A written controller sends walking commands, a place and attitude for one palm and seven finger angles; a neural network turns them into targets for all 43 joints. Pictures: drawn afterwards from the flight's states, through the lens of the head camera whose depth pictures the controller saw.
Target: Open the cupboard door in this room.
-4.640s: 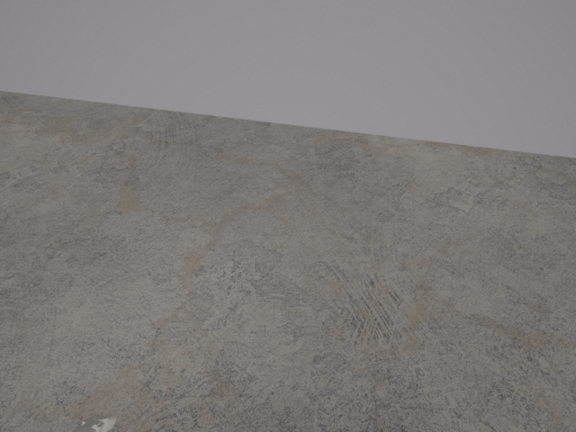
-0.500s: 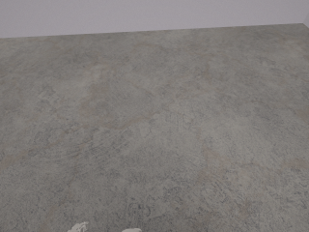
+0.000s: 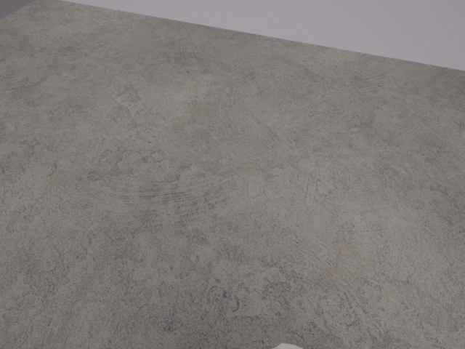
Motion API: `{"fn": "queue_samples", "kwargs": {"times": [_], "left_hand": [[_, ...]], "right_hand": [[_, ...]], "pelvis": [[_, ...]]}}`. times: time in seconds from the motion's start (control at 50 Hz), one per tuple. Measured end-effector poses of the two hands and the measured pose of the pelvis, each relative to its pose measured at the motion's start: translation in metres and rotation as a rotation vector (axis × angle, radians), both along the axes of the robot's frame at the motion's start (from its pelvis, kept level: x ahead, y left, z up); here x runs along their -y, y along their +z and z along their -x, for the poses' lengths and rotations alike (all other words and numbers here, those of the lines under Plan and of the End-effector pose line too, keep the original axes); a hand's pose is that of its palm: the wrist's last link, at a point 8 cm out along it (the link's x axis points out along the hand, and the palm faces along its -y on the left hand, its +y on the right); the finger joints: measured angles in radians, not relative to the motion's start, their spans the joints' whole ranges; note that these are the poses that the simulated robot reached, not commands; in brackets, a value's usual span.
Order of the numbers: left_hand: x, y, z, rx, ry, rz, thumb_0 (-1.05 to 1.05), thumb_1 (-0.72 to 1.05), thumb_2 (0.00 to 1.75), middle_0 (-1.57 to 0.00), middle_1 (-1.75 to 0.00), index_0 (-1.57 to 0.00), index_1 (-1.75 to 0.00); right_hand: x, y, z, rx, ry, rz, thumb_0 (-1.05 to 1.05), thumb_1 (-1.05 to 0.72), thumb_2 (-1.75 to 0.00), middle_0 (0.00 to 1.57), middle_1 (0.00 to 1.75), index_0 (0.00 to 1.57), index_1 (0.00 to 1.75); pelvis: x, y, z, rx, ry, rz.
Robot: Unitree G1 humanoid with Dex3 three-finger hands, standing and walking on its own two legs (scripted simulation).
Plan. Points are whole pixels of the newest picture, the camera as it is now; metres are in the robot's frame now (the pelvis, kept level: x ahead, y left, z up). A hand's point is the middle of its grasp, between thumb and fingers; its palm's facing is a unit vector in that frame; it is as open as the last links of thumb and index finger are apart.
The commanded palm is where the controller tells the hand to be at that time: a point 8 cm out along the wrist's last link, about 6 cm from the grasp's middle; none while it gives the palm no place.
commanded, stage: turn or walk to find it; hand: left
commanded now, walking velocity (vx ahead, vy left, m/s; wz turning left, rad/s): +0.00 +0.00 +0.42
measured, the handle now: out of the picture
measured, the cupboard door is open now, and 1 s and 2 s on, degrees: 0 0 0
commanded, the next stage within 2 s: none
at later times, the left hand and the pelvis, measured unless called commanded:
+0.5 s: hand out of the picture -0.01 +0.17 -0.16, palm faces +0.26 -0.94 -0.24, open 7.3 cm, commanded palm none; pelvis -0.03 -0.03 +0.00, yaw +14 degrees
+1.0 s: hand out of the picture -0.04 +0.22 -0.15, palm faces +0.43 -0.86 -0.26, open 7.3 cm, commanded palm none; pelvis -0.05 -0.01 +0.00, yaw +25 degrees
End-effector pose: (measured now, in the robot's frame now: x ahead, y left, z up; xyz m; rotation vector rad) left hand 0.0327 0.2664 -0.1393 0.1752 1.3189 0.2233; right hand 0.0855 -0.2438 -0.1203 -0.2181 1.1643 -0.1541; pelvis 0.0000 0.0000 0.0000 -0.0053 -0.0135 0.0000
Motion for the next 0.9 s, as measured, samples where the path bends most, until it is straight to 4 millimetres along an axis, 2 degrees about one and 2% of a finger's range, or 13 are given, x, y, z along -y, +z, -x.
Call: {"fn": "queue_samples", "kwargs": {"times": [0.1, 0.2, 0.24, 0.32, 0.44, 0.52, 0.62, 0.68, 0.8, 0.9], "left_hand": [[0.008, 0.013, -0.012, 0.083, 0.014, -0.015, 0.01, 0.91, 0.90, -0.20, -0.30, -0.20, -0.30], [0.029, 0.020, -0.016, 0.165, 0.021, -0.046, 0.01, 0.91, 0.90, -0.20, -0.30, -0.20, -0.30], [0.038, 0.023, -0.009, 0.180, 0.030, -0.053, 0.00, 0.91, 0.90, -0.20, -0.30, -0.20, -0.30], [0.051, 0.028, 0.013, 0.164, 0.075, -0.046, 0.00, 0.91, 0.90, -0.20, -0.30, -0.21, -0.30], [0.056, 0.022, 0.044, 0.119, 0.141, -0.019, 0.01, 0.91, 0.90, -0.20, -0.30, -0.21, -0.30], [0.048, 0.011, 0.071, 0.088, 0.197, 0.004, 0.00, 0.90, 0.90, -0.20, -0.30, -0.21, -0.30], [0.024, -0.015, 0.112, 0.031, 0.280, 0.032, 0.00, 0.90, 0.90, -0.20, -0.30, -0.21, -0.30], [0.012, -0.016, 0.129, -0.019, 0.308, 0.031, 0.01, 0.91, 0.90, -0.20, -0.30, -0.21, -0.30], [-0.002, 0.001, 0.132, 0.018, 0.340, 0.015, 0.01, 0.91, 0.90, -0.20, -0.30, -0.20, -0.30], [-0.001, 0.012, 0.119, 0.078, 0.349, -0.013, 0.01, 0.91, 0.90, -0.20, -0.30, -0.20, -0.30]], "right_hand": [[-0.002, -0.007, 0.001, -0.010, 0.032, -0.037, 0.01, -0.91, -0.90, 0.20, 0.30, 0.21, 0.29], [0.014, -0.026, 0.005, -0.023, 0.045, -0.077, 0.01, -0.91, -0.90, 0.20, 0.30, 0.21, 0.30], [0.021, -0.031, 0.007, -0.038, 0.053, -0.082, 0.01, -0.91, -0.90, 0.20, 0.30, 0.21, 0.29], [0.031, -0.028, 0.010, -0.076, 0.078, -0.076, 0.01, -0.91, -0.90, 0.20, 0.30, 0.20, 0.29], [0.034, -0.021, 0.015, -0.132, 0.126, -0.043, 0.01, -0.91, -0.90, 0.19, 0.30, 0.20, 0.29], [0.021, -0.017, 0.008, -0.147, 0.181, -0.014, 0.01, -0.91, -0.90, 0.19, 0.30, 0.20, 0.29], [-0.010, -0.015, -0.010, -0.084, 0.259, 0.022, 0.01, -0.91, -0.90, 0.19, 0.30, 0.20, 0.29], [-0.028, -0.007, -0.014, -0.047, 0.287, 0.021, 0.01, -0.91, -0.90, 0.19, 0.30, 0.20, 0.29], [-0.050, 0.002, -0.014, -0.041, 0.332, 0.003, 0.01, -0.91, -0.90, 0.20, 0.30, 0.20, 0.29], [-0.050, -0.003, -0.013, -0.051, 0.352, -0.022, 0.01, -0.91, -0.90, 0.20, 0.30, 0.21, 0.29]], "pelvis": [[0.006, 0.002, 0.006, -0.001, 0.044, -0.003], [0.024, -0.007, 0.011, -0.003, 0.085, -0.024], [0.029, -0.007, 0.015, 0.005, 0.108, -0.022], [0.034, -0.001, 0.018, 0.012, 0.149, -0.030], [0.033, 0.003, 0.023, 0.011, 0.214, -0.034], [0.024, 0.000, 0.028, 0.005, 0.252, -0.028], [0.004, -0.013, 0.039, -0.002, 0.302, -0.008], [-0.003, -0.009, 0.043, -0.001, 0.309, -0.004], [-0.008, 0.004, 0.048, -0.007, 0.349, 0.013], [-0.003, 0.006, 0.050, -0.010, 0.386, 0.011]]}}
